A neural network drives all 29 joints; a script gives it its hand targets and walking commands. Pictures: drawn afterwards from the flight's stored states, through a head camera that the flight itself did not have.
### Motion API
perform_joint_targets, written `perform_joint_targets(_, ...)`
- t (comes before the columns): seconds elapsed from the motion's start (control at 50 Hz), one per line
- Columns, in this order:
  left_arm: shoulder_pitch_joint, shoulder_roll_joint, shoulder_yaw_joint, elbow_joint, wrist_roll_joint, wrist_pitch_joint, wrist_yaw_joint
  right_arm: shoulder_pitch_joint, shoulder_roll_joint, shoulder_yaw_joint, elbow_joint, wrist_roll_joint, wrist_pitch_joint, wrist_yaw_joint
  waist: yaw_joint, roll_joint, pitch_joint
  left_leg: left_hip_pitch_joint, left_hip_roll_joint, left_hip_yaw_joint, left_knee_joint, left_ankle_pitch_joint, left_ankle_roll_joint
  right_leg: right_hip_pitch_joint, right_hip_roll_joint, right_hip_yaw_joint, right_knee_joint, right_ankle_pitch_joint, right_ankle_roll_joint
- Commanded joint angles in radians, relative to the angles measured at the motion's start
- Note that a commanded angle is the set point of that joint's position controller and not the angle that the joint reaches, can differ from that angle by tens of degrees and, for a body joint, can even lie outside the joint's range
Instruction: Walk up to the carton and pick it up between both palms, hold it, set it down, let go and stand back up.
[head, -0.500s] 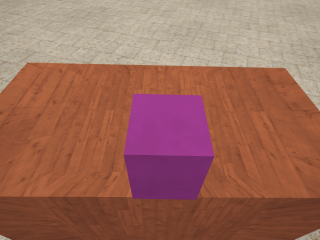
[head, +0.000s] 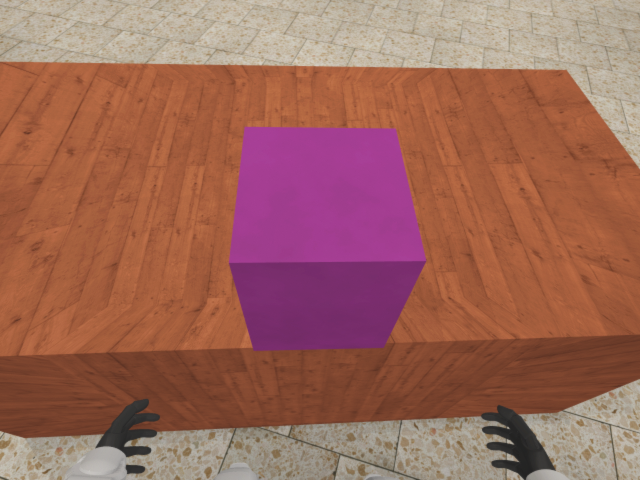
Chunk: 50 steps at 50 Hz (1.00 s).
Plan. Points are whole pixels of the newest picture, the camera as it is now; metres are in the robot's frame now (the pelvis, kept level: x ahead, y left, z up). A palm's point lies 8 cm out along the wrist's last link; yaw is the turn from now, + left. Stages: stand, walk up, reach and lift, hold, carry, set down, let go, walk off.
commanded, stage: reach and lift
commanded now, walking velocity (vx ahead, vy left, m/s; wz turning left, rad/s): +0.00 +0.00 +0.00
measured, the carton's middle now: (320, 246) +0.43 +0.00 +0.01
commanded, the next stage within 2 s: none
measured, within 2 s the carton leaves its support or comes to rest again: neither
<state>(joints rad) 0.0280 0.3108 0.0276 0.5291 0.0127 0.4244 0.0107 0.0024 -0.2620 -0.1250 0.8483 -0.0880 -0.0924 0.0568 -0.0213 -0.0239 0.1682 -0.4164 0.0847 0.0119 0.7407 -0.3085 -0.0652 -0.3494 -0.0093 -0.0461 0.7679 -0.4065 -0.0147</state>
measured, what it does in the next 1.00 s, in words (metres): stands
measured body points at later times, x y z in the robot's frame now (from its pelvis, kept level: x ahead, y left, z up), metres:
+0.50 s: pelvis +0.01 +0.02 +0.03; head +0.02 +0.02 +0.48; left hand +0.19 +0.24 -0.05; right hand +0.17 -0.23 -0.05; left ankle +0.05 +0.16 -0.71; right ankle +0.00 -0.11 -0.71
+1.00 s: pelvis +0.04 +0.01 +0.04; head +0.04 +0.02 +0.49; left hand +0.22 +0.22 -0.04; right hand +0.21 -0.23 -0.03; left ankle +0.05 +0.16 -0.71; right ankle +0.00 -0.11 -0.71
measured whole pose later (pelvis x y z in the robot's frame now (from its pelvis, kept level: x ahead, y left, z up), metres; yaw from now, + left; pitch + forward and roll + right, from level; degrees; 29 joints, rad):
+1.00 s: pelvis +0.04 +0.01 +0.04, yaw -3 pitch -3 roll +0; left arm 0.27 0.15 -0.02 0.52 -0.04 -0.16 0.07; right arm 0.21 -0.22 -0.01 0.74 0.13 -0.38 0.08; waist 0.03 -0.02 0.03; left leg -0.10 0.08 0.08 0.35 -0.19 -0.05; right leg -0.04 0.00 0.00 0.34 -0.25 0.00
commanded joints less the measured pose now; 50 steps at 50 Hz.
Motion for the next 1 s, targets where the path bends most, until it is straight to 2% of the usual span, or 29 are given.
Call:
perform_joint_targets(0.0,0.251,-0.008,0.098,-0.229,0.069,0.011,-0.013,0.160,-0.246,0.034,-0.011,0.142,-0.103,-0.008,-0.011,0.036,-0.455,0.574,-0.092,0.018,-0.127,0.569,0.011,0.079,0.047,-0.070,-0.257,0.762,0.036)
perform_joint_targets(0.04,0.225,-0.017,0.090,-0.175,0.067,-0.007,-0.010,0.111,-0.236,0.057,-0.010,0.138,-0.107,-0.007,-0.006,0.009,-0.345,0.527,-0.111,0.022,-0.185,0.471,0.018,0.093,0.048,-0.057,-0.304,0.694,0.041)
perform_joint_targets(0.1,0.114,-0.007,0.079,-0.113,0.060,-0.024,-0.003,0.012,-0.191,0.070,-0.060,0.110,-0.091,-0.008,0.009,-0.023,-0.144,0.426,-0.126,0.053,-0.258,0.258,0.028,0.059,0.049,-0.045,-0.373,0.433,0.043)
perform_joint_targets(0.16,0.001,-0.020,0.055,-0.116,0.049,-0.041,0.009,-0.027,-0.147,0.056,-0.134,0.087,-0.057,0.007,0.023,0.009,-0.017,0.377,-0.112,0.073,-0.320,0.085,0.034,-0.020,0.043,-0.038,-0.434,0.144,0.022)
perform_joint_targets(0.2,-0.052,-0.020,0.054,-0.171,0.038,-0.064,0.024,-0.027,-0.137,0.035,-0.196,0.082,-0.038,0.026,0.028,0.025,-0.037,0.377,-0.099,0.080,-0.342,0.032,0.037,-0.030,0.040,-0.034,-0.447,0.058,0.013)
perform_joint_targets(0.28,-0.059,-0.049,0.036,-0.245,0.013,-0.140,0.061,0.004,-0.141,-0.003,-0.250,0.088,-0.041,0.058,0.014,0.043,-0.181,0.437,-0.078,0.071,-0.352,0.039,0.034,-0.009,0.038,-0.029,-0.429,0.100,0.008)
perform_joint_targets(0.34,-0.003,-0.066,0.014,-0.231,-0.016,-0.200,0.069,0.052,-0.141,-0.016,-0.262,0.083,-0.071,0.060,-0.001,0.012,-0.257,0.486,-0.076,0.066,-0.341,0.075,0.040,-0.017,0.036,-0.020,-0.436,0.148,0.010)
perform_joint_targets(0.38,0.047,-0.075,0.001,-0.217,-0.032,-0.234,0.069,0.085,-0.144,-0.025,-0.257,0.082,-0.097,0.053,0.000,0.001,-0.290,0.514,-0.077,0.064,-0.343,0.128,0.038,-0.010,0.043,-0.022,-0.445,0.192,0.011)
perform_joint_targets(0.48,0.131,-0.079,-0.003,-0.144,-0.047,-0.312,0.058,0.118,-0.144,-0.013,-0.230,0.083,-0.155,0.038,0.023,-0.048,-0.248,0.517,-0.091,0.065,-0.366,0.229,0.036,0.035,0.060,-0.019,-0.481,0.256,0.015)
perform_joint_targets(0.58,0.095,-0.084,-0.013,-0.128,-0.045,-0.362,0.070,0.078,-0.121,-0.001,-0.240,0.097,-0.174,0.039,0.050,-0.028,-0.132,0.451,-0.087,0.068,-0.416,0.147,0.035,0.036,0.055,-0.004,-0.508,0.156,0.000)
perform_joint_targets(0.64,0.084,-0.083,-0.013,-0.150,-0.038,-0.397,0.085,0.081,-0.103,0.012,-0.255,0.123,-0.183,0.043,0.061,-0.004,-0.131,0.437,-0.084,0.072,-0.424,0.135,0.035,0.058,0.047,0.011,-0.509,0.151,-0.009)
perform_joint_targets(0.72,0.104,-0.095,-0.021,-0.169,-0.031,-0.460,0.096,0.102,-0.098,0.028,-0.258,0.161,-0.214,0.043,0.063,0.019,-0.187,0.485,-0.082,0.070,-0.405,0.234,0.028,0.084,0.049,0.022,-0.506,0.222,-0.012)
perform_joint_targets(0.76,0.122,-0.096,-0.024,-0.181,-0.034,-0.502,0.096,0.124,-0.095,0.036,-0.250,0.182,-0.240,0.040,0.057,0.024,-0.229,0.515,-0.085,0.066,-0.391,0.290,0.026,0.103,0.049,0.030,-0.502,0.276,-0.011)
perform_joint_targets(0.84,0.166,-0.082,-0.020,-0.160,-0.044,-0.587,0.078,0.149,-0.088,0.057,-0.237,0.211,-0.300,0.020,0.047,-0.006,-0.262,0.532,-0.095,0.062,-0.369,0.384,0.029,0.152,0.049,0.043,-0.493,0.405,0.004)
perform_joint_targets(0.88,0.180,-0.079,-0.018,-0.156,-0.048,-0.626,0.068,0.157,-0.090,0.069,-0.219,0.228,-0.330,0.013,0.047,0.004,-0.267,0.540,-0.098,0.058,-0.359,0.432,0.022,0.167,0.052,0.044,-0.487,0.453,0.006)
perform_joint_targets(0.98,0.198,-0.079,-0.022,-0.117,-0.059,-0.696,0.045,0.150,-0.094,0.086,-0.173,0.253,-0.386,0.000,0.039,0.006,-0.209,0.543,-0.100,0.047,-0.354,0.470,0.013,0.161,0.056,0.045,-0.498,0.462,0.003)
